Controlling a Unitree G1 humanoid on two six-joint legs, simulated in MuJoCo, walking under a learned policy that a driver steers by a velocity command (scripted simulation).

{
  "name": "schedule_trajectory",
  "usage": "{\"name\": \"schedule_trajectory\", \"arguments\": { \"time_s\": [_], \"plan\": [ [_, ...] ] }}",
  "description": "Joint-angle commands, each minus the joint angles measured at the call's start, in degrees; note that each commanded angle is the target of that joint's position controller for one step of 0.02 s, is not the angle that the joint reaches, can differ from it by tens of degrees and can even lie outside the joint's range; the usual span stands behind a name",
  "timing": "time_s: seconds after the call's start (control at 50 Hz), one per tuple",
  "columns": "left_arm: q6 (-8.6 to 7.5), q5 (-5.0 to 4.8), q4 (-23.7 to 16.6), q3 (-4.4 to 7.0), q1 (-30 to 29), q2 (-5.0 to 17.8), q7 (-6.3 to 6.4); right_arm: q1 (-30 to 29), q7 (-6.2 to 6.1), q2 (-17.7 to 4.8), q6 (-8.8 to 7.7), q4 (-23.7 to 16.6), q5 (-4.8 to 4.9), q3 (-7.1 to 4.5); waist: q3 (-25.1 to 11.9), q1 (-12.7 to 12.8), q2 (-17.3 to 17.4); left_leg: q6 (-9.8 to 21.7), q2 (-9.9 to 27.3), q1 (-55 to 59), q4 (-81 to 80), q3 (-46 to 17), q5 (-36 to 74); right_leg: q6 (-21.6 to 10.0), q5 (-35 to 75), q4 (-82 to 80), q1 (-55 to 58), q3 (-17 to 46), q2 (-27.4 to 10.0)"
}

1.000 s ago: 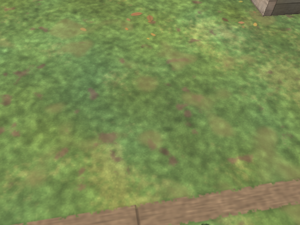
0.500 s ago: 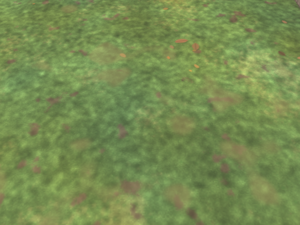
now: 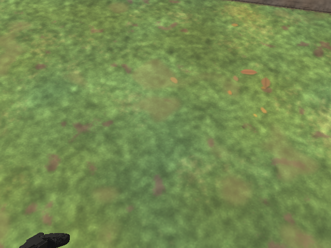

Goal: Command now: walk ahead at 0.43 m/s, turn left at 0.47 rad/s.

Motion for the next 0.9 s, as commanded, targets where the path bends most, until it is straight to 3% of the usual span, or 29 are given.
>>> {"name": "schedule_trajectory", "arguments": {
  "time_s": [0.02,0.06,0.1,0.12,0.14,0.16,0.18,0.2,0.22,0.24,0.26,0.28,0.32,0.36,0.4,0.44,0.46,0.48,0.5,0.52,0.54,0.6,0.66,0.9],
  "plan": [
    [-1.12,-0.42,-4.2,0.64,-5.1,3.2,-0.60,1.2,-0.88,-9.9,-0.09,-2.4,0.22,-2.78,-2.7,-0.9,6.8,6.8,10.9,-5.1,-3.4,-7.3,16.3,0.2,8.7,-8.6,10.6,-4.1,5.0],
    [-1.64,-0.20,-4.3,1.19,-5.4,4.4,-1.20,2.8,-1.27,-8.9,0.58,-1.3,0.24,-2.51,-3.7,-1.1,7.5,5.5,12.1,-0.2,1.2,-9.5,19.1,-1.3,8.4,-12.0,11.1,-3.3,5.6],
    [-2.07,0.16,-3.7,1.87,-2.9,5.4,-1.52,1.9,-1.64,-8.2,1.06,-1.3,-0.22,-2.33,-4.9,0.5,8.7,3.9,13.2,3.5,6.4,-11.8,23.3,-3.7,6.0,-13.9,13.3,-2.9,5.8],
    [-2.38,0.54,-2.7,2.14,0.4,5.5,-1.47,0.2,-1.71,-7.5,1.19,-1.7,-0.27,-2.12,-6.0,2.8,8.8,2.5,12.0,3.8,10.2,-11.4,26.1,-5.2,8.9,-17.0,17.6,-3.9,5.7],
    [-2.78,1.43,-2.2,2.55,4.1,7.1,-1.19,-0.2,-1.61,-5.8,1.01,-2.5,-0.65,-1.58,-9.5,4.5,7.4,0.3,8.9,1.8,16.8,-9.9,25.4,-7.2,19.9,-17.5,26.2,-2.6,2.5],
    [-2.87,2.80,-2.1,3.08,9.2,10.7,-0.89,3.5,-1.46,-3.2,0.54,-3.4,-1.56,-0.56,-17.5,4.5,-2.1,-2.9,4.4,-8.8,31.5,-7.2,6.7,-13.3,42.4,-11.6,43.9,7.9,-9.1],
    [-1.58,1.75,-0.2,3.26,12.8,9.9,-1.19,12.4,-1.12,-3.1,0.32,-1.5,-0.64,-0.02,-25.9,3.5,-15.3,-6.5,-0.8,-20.0,47.0,-4.1,-28.4,-23.2,44.7,-12.2,56.0,24.5,-20.0],
    [-0.59,-0.47,-0.5,2.76,12.7,7.5,-1.43,12.5,-0.96,-8.0,0.84,-0.2,-0.09,-1.00,-25.2,4.2,-9.0,-7.4,2.4,-22.9,52.3,-6.2,-27.5,-22.6,27.5,-14.8,52.9,27.8,-19.3],
    [0.13,-0.80,-1.1,2.12,9.3,5.5,-1.23,5.8,-1.20,-9.6,1.83,-1.1,0.32,-1.61,-17.7,5.3,-4.4,-8.5,4.0,-25.4,54.3,-4.3,-23.5,-20.1,17.3,-16.9,46.4,22.4,-16.3],
    [0.67,-0.30,-1.4,1.09,5.7,3.5,-1.16,1.6,-1.59,-9.0,2.86,-1.9,-0.02,-1.56,-12.8,4.7,-1.6,-8.9,5.7,-25.0,51.9,-2.6,-20.6,-18.5,12.5,-19.0,38.8,17.8,-13.5],
    [1.03,-0.01,-1.4,0.35,2.3,2.1,-1.16,-0.6,-1.86,-8.0,3.79,-2.6,-0.56,-1.52,-8.9,3.3,-1.4,-9.2,7.8,-22.6,47.2,-1.9,-18.7,-17.4,9.9,-20.9,31.6,14.2,-11.2],
    [1.39,0.39,-0.9,0.31,0.3,2.4,-1.20,-0.1,-1.92,-6.0,4.45,-2.7,-0.61,-1.12,-6.8,1.5,-3.8,-9.3,9.0,-18.1,40.7,-0.2,-17.5,-16.0,8.7,-22.8,25.6,10.4,-8.5],
    [1.73,0.76,-0.1,0.74,-0.9,3.3,-1.14,1.6,-2.13,-2.9,4.51,-1.8,-1.00,-0.23,-6.9,0.8,-6.8,-9.8,8.2,-10.4,30.5,3.5,-15.8,-16.0,14.9,-23.5,21.0,4.5,-5.3],
    [1.97,0.39,1.0,1.07,0.4,4.1,-0.85,1.3,-2.10,-2.3,4.08,-1.3,-1.26,0.12,-10.1,1.6,-6.7,-9.6,8.3,-6.2,23.0,4.1,-10.4,-17.0,17.9,-22.5,23.1,3.6,-6.0],
    [2.53,-0.33,1.7,1.01,0.3,4.4,-0.68,1.1,-1.92,-2.9,4.28,-0.6,-1.18,-0.12,-11.2,1.4,-5.6,-8.7,8.1,-1.5,15.7,4.8,-2.7,-16.6,9.7,-22.1,23.0,3.5,-6.3],
    [2.98,-0.67,2.4,0.30,0.2,3.0,-0.80,-0.5,-1.65,-2.9,4.55,-0.7,-2.00,-0.13,-8.9,0.9,-4.5,-6.9,7.7,3.8,7.3,5.2,3.8,-13.3,-7.7,-22.5,18.9,2.9,-3.9],
    [2.88,-0.23,3.2,-0.30,1.7,1.6,-1.01,-2.4,-1.73,-4.1,4.59,-1.9,-2.86,-0.20,-7.3,1.4,-2.7,-5.5,10.4,5.3,5.6,1.7,6.4,-10.1,-16.4,-22.3,16.2,2.6,-2.4],
    [2.79,0.55,3.5,-0.42,3.2,1.5,-1.28,-4.2,-2.02,-7.0,4.64,-3.2,-2.84,-0.64,-5.1,3.4,1.9,-3.4,14.1,3.6,4.3,-1.9,5.6,-7.3,-23.3,-20.4,14.8,0.3,0.8],
    [3.02,0.44,3.7,-0.31,4.3,1.2,-1.17,-5.3,-1.87,-7.8,4.55,-1.9,-2.34,-1.11,-3.3,5.3,8.6,-1.7,12.8,-4.7,3.7,-1.4,-7.8,-5.4,-20.9,-19.2,19.4,-3.8,3.9],
    [3.21,0.48,4.1,-0.14,2.9,2.3,-0.87,-6.3,-1.59,-5.0,4.08,-2.4,-2.35,-0.54,-1.3,4.0,7.6,-2.2,11.2,-8.1,2.5,-0.6,-12.2,-4.6,-18.0,-17.4,21.7,-4.1,4.0],
    [3.33,0.24,4.3,-0.04,2.7,2.3,-0.64,-6.3,-1.53,-3.5,3.57,-2.0,-2.64,-0.09,-0.9,3.9,7.2,-3.1,10.9,-8.9,2.4,-0.2,-10.9,-4.9,-15.9,-16.7,22.4,-4.1,3.8],
    [3.43,0.18,5.7,-0.04,4.1,1.8,-0.23,-5.3,-1.56,-3.4,2.19,-1.6,-2.05,-0.05,-2.2,3.8,5.6,-4.4,10.3,-5.8,5.3,0.7,0.2,-5.8,-9.0,-15.4,23.0,-3.9,3.4],
    [3.30,-0.22,6.7,0.00,3.9,1.6,-0.20,-4.5,-1.72,-3.5,1.96,-1.2,-1.75,-0.09,-3.9,3.4,3.9,-4.3,9.9,-3.9,7.0,1.2,5.9,-5.7,-3.7,-14.2,24.5,-4.0,3.2],
    [4.85,-0.73,12.1,0.51,3.1,2.5,0.96,-4.4,-1.78,-2.5,2.01,1.4,-1.50,-0.13,-4.0,3.8,2.0,-4.4,8.8,-2.8,6.9,2.4,11.0,-5.3,1.1,-13.3,27.9,-3.6,2.7]
  ]
}}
